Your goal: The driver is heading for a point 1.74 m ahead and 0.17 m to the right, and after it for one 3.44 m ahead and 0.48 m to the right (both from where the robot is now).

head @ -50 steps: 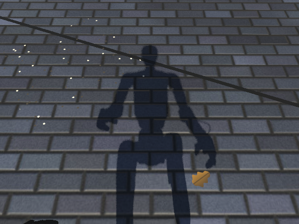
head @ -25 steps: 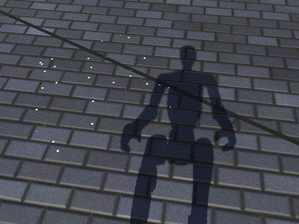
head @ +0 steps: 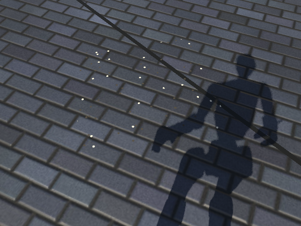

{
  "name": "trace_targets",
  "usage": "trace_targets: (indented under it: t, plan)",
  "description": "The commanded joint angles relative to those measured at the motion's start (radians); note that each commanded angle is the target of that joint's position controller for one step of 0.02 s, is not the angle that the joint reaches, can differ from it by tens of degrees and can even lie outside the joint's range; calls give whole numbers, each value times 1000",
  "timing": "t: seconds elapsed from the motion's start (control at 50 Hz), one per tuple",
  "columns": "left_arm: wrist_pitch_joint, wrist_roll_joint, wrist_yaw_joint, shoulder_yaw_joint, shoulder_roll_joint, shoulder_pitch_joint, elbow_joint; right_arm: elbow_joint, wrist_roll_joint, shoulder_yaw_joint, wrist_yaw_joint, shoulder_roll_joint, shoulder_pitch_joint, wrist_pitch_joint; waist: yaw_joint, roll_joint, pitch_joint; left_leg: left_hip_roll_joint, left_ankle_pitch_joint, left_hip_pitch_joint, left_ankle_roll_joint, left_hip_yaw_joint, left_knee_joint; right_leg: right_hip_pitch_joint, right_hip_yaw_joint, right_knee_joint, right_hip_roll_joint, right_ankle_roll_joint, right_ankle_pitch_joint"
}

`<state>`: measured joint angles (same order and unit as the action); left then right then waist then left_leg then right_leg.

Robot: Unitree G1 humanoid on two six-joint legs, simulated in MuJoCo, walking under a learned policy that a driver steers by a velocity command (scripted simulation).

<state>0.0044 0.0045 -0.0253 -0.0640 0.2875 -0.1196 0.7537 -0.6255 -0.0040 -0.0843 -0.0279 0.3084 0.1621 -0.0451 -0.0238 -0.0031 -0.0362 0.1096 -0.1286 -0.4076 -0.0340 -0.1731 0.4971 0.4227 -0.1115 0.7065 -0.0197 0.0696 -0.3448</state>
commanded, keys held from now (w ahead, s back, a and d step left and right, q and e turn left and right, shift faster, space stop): q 0.08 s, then no key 0.16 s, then e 0.74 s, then no key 0.02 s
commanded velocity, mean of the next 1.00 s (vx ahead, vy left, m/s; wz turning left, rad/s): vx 0.00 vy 0.00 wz -0.14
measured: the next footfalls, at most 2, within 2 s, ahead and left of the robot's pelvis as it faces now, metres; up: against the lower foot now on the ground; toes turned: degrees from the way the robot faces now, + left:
right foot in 0.06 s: +0.07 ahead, -0.14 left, +0.00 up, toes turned +7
left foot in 0.40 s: +0.02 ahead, +0.12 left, +0.00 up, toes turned +2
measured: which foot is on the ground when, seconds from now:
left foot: down 0.00-0.06, up 0.08-0.38, down 0.40-0.70, up 0.72-1.00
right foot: up 0.00-0.04, down 0.06-0.42, up 0.44-0.68, down 0.70-1.00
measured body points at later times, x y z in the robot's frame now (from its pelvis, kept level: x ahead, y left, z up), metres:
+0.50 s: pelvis +0.01 -0.01 +0.00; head +0.03 -0.01 +0.45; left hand +0.09 +0.26 -0.12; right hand +0.18 -0.26 -0.10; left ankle -0.02 +0.12 -0.73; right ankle +0.02 -0.14 -0.73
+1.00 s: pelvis -0.01 -0.06 +0.01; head +0.03 -0.10 +0.46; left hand +0.19 +0.19 -0.07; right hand +0.10 -0.37 -0.10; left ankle +0.04 +0.12 -0.66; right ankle +0.00 -0.13 -0.73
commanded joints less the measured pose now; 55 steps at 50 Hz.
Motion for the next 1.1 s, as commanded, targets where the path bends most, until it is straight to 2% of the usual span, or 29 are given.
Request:
trace_targets:
  t: [0.02,0.04,0.06,0.08,0.1,0.12,0.16,0.24,0.3,0.32,0.36,0.38,0.4,0.42,0.44,0.46,0.52,0.58,0.64,0.68,0.7,0.72,0.74,0.76,0.8,0.86,0.96,1.04,1.1]
  plan:
    - [-32,3,13,-31,90,-60,-50,80,-10,-41,-5,152,-36,-1,35,-176,155,-220,-49,128,-141,-305,-117,-117,41,-190,-21,-32,74]
    - [-35,0,15,-39,104,-95,-38,81,-17,-37,-7,141,-30,-5,51,-158,151,-186,-78,88,-107,-287,-79,-200,39,-299,5,-53,143]
    - [-33,-19,11,-56,175,-122,-41,84,-13,-25,-7,96,0,-6,37,-20,157,-110,-247,-18,-51,-199,78,-295,-118,-379,189,-117,136]
    - [-23,-49,8,-73,256,-96,-39,121,-18,-25,-4,86,-8,4,-1,293,89,57,-451,-216,7,30,290,-269,-376,-451,374,-272,255]
    - [-29,-64,6,-59,202,-51,-74,104,6,-47,-2,161,12,18,11,252,91,-10,-477,-208,46,-5,528,-210,-432,-450,436,-348,309]
    - [-31,-50,-1,-43,148,5,-92,73,-2,-61,2,187,39,16,-12,169,85,-18,-414,-191,57,-13,623,-195,-325,-422,378,-319,331]
    - [-30,-13,-5,-31,110,38,-96,32,2,-51,-5,138,74,-1,-14,121,66,-18,-320,-210,91,2,712,-230,-180,-384,277,-255,354]
    - [-16,-14,-11,-23,104,-39,-72,57,-12,-19,-4,63,-1,-1,38,156,78,-37,-282,-186,129,56,560,-324,-74,-361,234,-273,476]
    - [-12,-10,2,-12,91,-40,-55,60,8,16,4,-12,-30,4,48,212,108,-100,-327,47,132,124,223,-281,-52,-346,207,-263,476]
    - [-10,-4,8,-16,110,-61,-46,52,3,11,5,5,-28,6,57,226,96,-86,-303,96,132,150,133,-270,-71,-339,207,-266,481]
    - [-8,19,15,-20,136,-73,-35,17,1,-3,5,39,23,10,26,197,65,-66,-65,220,103,175,-147,-230,-98,-311,194,-247,494]
    - [-17,25,17,-23,149,-105,-27,16,3,-12,0,82,33,12,31,172,69,-95,24,302,71,131,-188,-188,-121,-308,192,-212,476]
    - [-30,9,24,-18,139,-106,-36,21,9,-23,-13,137,67,11,31,92,121,-193,204,418,36,62,-129,-123,-111,-271,168,-162,390]
    - [-48,-3,36,-7,98,-116,-50,12,19,-40,-21,203,61,3,67,-97,143,-286,342,457,-39,10,-47,-31,-12,-213,76,-107,218]
    - [-49,4,35,-1,88,-71,-53,6,23,-35,-14,155,58,2,31,-167,155,-313,236,376,-99,-15,-76,-52,60,-155,34,-65,78]
    - [-42,8,33,-8,110,-36,-60,13,24,-28,-10,123,28,5,23,-168,112,-328,169,342,-114,-34,-107,-25,79,-103,25,-50,57]
    - [-6,7,23,-21,106,-46,-71,18,14,-28,-19,117,1,22,23,-227,59,-393,226,287,-144,-59,-116,28,101,55,28,-53,-66]
    - [14,16,34,-26,89,-43,-91,15,8,-33,-26,128,-13,34,16,-182,47,-451,369,290,-181,-53,-104,79,104,175,59,-56,-223]
    - [27,18,50,-28,85,-80,-91,13,-8,-40,-25,145,-72,26,38,-165,74,-412,369,254,-138,45,-57,-37,154,45,49,-60,-70]
    - [30,14,55,-39,94,-133,-79,0,-20,-36,-23,129,-72,19,65,-127,89,-361,229,191,-74,128,46,-179,189,-149,-1,-91,120]
    - [28,6,46,-55,145,-144,-89,-19,-10,-30,-18,95,-6,22,50,26,91,-286,16,90,4,218,219,-284,55,-260,47,-134,353]
    - [19,-2,34,-85,295,-145,-126,38,37,-5,-20,32,-36,22,34,341,75,-117,-498,-210,119,278,518,-386,-397,-345,336,-317,685]
    - [-2,-38,45,-66,256,-198,-134,49,21,-11,-26,61,-105,29,105,237,164,-89,-611,-227,110,101,694,-377,-500,-376,407,-445,678]
    - [-20,-38,47,-56,233,-157,-137,42,1,-19,-27,90,-102,29,79,154,128,-110,-545,-255,98,75,757,-362,-412,-364,373,-425,631]
    - [-22,1,30,-48,197,-73,-146,9,10,-32,-36,114,-82,28,45,68,93,-144,-379,-271,91,68,707,-345,-295,-350,281,-322,496]
    - [-6,3,8,-36,180,-58,-160,-8,4,-31,-28,92,-49,30,25,100,120,-118,-255,-186,111,80,674,-310,-230,-364,214,-296,503]
    - [8,6,-9,-41,189,-77,-171,-7,3,-22,-25,72,-84,37,46,113,106,-101,-208,-188,138,67,465,-341,-272,-377,191,-295,349]
    - [18,-4,-10,-39,182,-57,-180,-20,-1,-18,-14,74,-77,46,56,139,96,-109,-204,-101,140,74,342,-280,-292,-376,180,-295,242]
    - [19,-4,0,-32,172,-72,-170,-17,-6,-13,2,76,-78,62,75,163,89,-109,-224,-32,119,109,253,-228,-339,-421,166,-306,-91]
